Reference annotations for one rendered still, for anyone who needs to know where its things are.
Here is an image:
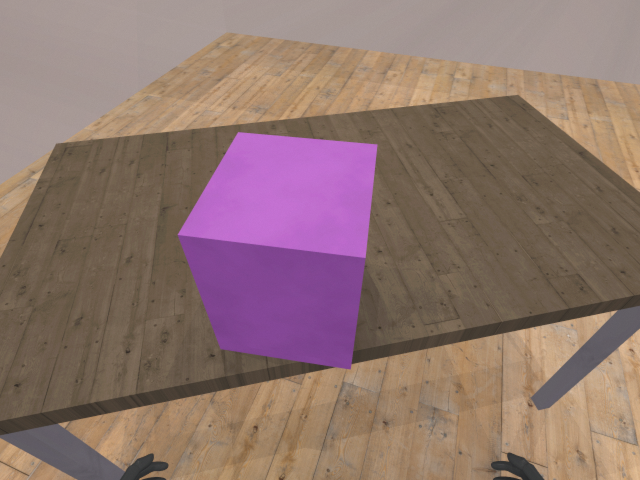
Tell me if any robot right hand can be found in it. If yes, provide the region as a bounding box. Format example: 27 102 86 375
491 453 544 480

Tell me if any table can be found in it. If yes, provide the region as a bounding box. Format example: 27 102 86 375
0 95 640 480

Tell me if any carton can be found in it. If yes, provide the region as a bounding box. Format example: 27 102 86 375
178 132 377 370

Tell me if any robot left hand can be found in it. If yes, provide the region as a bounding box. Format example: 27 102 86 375
120 453 169 480

